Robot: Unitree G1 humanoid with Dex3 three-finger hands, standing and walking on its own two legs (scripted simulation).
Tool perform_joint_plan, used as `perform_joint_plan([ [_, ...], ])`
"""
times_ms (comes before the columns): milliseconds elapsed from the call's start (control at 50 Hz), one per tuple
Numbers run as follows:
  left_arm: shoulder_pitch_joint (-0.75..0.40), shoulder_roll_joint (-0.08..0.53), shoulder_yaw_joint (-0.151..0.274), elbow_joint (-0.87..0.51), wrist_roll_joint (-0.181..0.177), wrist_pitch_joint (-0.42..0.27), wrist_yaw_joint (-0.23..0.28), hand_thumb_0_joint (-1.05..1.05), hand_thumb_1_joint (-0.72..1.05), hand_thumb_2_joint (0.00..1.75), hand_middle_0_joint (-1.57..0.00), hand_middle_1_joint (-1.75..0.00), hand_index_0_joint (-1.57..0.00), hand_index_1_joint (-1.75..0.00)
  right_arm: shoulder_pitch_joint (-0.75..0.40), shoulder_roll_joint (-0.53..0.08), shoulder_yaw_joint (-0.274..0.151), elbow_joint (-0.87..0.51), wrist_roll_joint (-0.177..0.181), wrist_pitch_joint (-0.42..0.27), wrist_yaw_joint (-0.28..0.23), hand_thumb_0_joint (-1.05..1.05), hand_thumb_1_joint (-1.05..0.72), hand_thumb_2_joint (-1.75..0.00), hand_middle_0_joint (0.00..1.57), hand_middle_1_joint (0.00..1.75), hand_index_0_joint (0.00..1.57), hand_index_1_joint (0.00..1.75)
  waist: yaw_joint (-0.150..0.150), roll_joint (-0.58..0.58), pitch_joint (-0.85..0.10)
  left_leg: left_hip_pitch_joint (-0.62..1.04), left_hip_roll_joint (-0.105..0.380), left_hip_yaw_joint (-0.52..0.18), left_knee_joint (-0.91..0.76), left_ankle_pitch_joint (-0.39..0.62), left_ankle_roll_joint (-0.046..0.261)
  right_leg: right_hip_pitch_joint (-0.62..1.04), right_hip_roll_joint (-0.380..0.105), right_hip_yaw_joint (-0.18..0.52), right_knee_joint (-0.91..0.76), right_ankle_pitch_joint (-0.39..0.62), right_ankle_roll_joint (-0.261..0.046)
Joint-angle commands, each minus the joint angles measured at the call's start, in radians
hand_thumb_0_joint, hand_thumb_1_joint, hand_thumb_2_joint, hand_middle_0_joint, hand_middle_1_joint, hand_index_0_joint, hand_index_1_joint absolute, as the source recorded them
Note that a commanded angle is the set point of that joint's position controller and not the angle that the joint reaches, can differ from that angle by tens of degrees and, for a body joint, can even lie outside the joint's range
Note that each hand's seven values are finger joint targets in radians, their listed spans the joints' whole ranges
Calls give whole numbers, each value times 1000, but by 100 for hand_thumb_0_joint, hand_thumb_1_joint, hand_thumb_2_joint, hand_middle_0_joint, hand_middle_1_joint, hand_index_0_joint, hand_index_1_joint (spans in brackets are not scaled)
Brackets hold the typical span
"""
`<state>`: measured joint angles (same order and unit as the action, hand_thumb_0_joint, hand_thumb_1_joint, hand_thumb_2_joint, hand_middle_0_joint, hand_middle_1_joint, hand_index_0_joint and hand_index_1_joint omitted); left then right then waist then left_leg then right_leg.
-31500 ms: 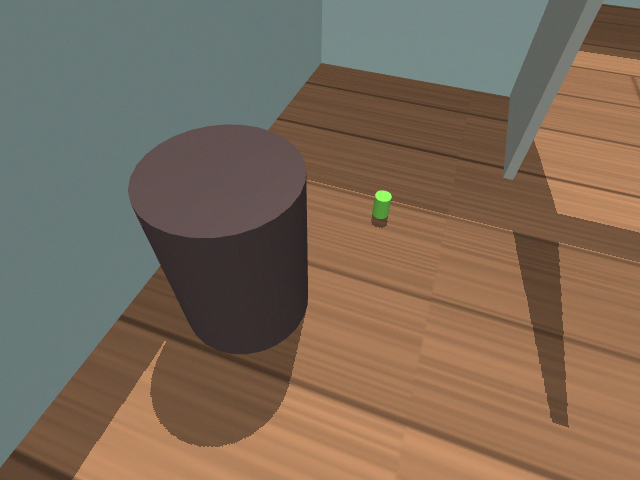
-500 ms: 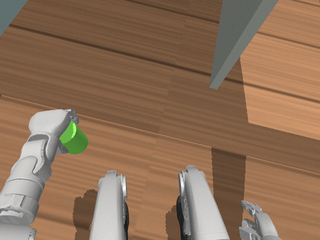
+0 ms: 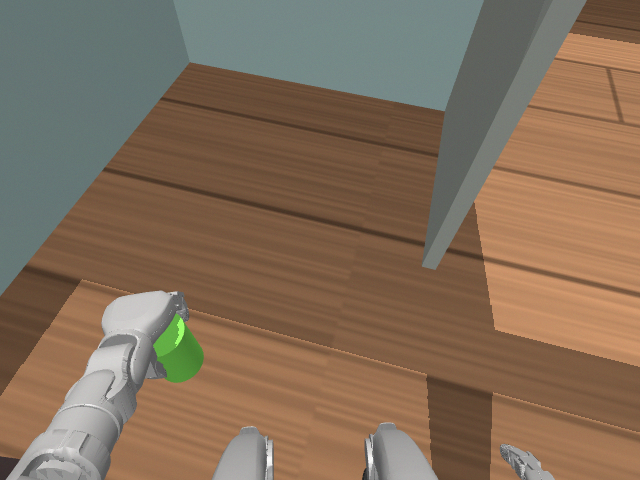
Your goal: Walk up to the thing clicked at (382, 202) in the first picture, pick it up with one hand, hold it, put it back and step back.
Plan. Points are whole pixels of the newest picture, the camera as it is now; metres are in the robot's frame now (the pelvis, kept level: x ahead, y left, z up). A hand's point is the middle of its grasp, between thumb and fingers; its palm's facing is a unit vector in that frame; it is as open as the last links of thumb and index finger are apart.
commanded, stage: lift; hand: left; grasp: from above
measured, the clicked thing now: (171, 347) +0.33 +0.23 -0.14
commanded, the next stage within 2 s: hold in 0.26 s
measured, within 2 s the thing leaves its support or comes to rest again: neither
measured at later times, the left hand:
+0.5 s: hand (139, 318) +0.33 +0.23 -0.02, palm faces -0.48 -0.08 -0.88, open 9.8 cm
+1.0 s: hand (138, 306) +0.33 +0.23 +0.00, palm faces -0.48 -0.07 -0.87, open 9.8 cm
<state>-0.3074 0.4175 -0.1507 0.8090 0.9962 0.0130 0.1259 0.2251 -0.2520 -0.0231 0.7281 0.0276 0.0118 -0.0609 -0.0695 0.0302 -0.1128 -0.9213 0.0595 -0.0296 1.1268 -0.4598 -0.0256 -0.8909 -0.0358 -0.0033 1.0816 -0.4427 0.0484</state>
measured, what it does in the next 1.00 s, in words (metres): rises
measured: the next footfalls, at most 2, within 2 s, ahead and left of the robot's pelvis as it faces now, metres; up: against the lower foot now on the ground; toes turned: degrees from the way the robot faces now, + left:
none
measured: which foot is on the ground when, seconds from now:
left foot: down 0.00-1.00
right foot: down 0.00-1.00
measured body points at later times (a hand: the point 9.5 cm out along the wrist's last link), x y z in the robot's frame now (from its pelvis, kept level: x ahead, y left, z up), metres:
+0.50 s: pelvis +0.03 +0.00 +0.06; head +0.07 +0.00 +0.51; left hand +0.35 +0.23 +0.03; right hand +0.12 -0.26 -0.06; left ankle +0.05 +0.13 -0.65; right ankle +0.05 -0.15 -0.65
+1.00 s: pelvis +0.04 +0.00 +0.07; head +0.07 -0.01 +0.52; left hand +0.35 +0.23 +0.05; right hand +0.15 -0.27 -0.05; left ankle +0.05 +0.13 -0.65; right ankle +0.05 -0.15 -0.65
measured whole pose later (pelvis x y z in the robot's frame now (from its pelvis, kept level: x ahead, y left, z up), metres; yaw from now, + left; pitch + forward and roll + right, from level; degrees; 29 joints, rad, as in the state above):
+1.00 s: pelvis +0.04 +0.00 +0.07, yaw -1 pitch +5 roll +0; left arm -0.25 0.38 -0.19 0.74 1.01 0.03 0.04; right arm 0.23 -0.26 -0.05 0.71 0.04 0.04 -0.03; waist -0.02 0.03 -0.03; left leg -0.40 0.05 0.03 0.63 -0.31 -0.02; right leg -0.40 -0.05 0.02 0.61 -0.29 0.05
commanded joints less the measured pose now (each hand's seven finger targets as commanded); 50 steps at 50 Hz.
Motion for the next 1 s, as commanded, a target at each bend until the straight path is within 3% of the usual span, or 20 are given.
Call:
perform_joint_plan([
  [0,-358,248,103,-216,11,-10,73,0,68,92,-103,-76,-103,-76,35,-146,-60,-83,-5,-34,-2,0,-90,-90,20,30,20,30,6,72,-356,367,-57,23,-245,199,23,217,47,-13,-242,191,-47],
  [40,-350,228,93,-201,11,-3,82,0,68,91,-103,-75,-103,-75,36,-140,-58,-77,-5,-31,1,0,-90,-90,20,30,20,30,7,72,-326,386,-57,21,-279,202,22,238,49,-13,-275,189,-48],
  [60,-367,245,110,-210,5,-2,85,0,67,91,-102,-75,-102,-75,33,-147,-61,-83,-7,-31,2,0,-90,-90,20,30,20,30,9,73,-329,406,-56,21,-296,197,20,251,49,-15,-288,185,-46],
  [240,-367,218,80,-224,-3,7,75,0,62,89,-99,-74,-99,-73,22,-145,-67,-78,0,-27,4,0,-89,-89,20,30,20,30,19,74,-291,533,-58,31,-411,255,15,356,51,-15,-397,231,-47],
  [260,-368,211,76,-209,-3,9,72,0,61,89,-99,-73,-99,-73,26,-144,-64,-75,-2,-27,4,0,-89,-89,20,30,20,30,7,62,-291,541,-57,29,-415,266,14,365,52,-15,-401,240,-45],
  [320,-347,223,84,-217,-7,7,68,0,63,90,-101,-73,-101,-73,17,-150,-71,-80,2,-27,4,0,-89,-89,20,30,20,30,23,56,-279,572,-59,36,-445,287,14,397,52,-17,-430,257,-46],
  [340,-340,186,60,-210,-6,8,60,0,61,90,-98,-74,-99,-74,19,-144,-67,-77,2,-27,5,0,-89,-89,20,30,20,30,11,55,-273,578,-59,37,-447,302,13,396,52,-15,-431,272,-47],
  [380,-364,226,83,-222,0,4,54,0,63,83,-98,-73,-100,-71,15,-154,-72,-75,0,-27,5,0,-89,-89,20,30,20,30,18,60,-272,598,-58,38,-463,319,11,415,54,-20,-446,282,-47],
  [560,-364,209,73,-246,5,-11,13,0,65,84,-100,-71,-101,-70,-1,-151,-74,-90,3,-26,12,0,-89,-89,20,30,20,30,19,36,-241,643,-65,50,-511,369,13,483,54,-14,-495,332,-44],
  [580,-355,212,77,-254,6,-11,11,0,65,84,-99,-72,-101,-71,-6,-148,-74,-93,4,-25,13,0,-89,-89,20,30,20,30,32,57,-234,646,-66,54,-518,366,11,487,54,-13,-500,327,-46],
  [680,-346,211,76,-266,13,-11,2,0,65,86,-100,-72,-102,-71,-12,-153,-80,-103,6,-21,18,0,-89,-89,20,30,20,30,37,44,-254,690,-63,54,-533,427,9,520,56,-18,-508,375,-46],
  [980,-317,200,74,-319,14,9,-29,0,63,89,-99,-75,-100,-74,-25,-152,-80,-129,8,-10,24,0,-89,-89,20,30,20,30,42,34,-222,717,-63,67,-571,438,15,564,58,-13,-548,392,-46],
])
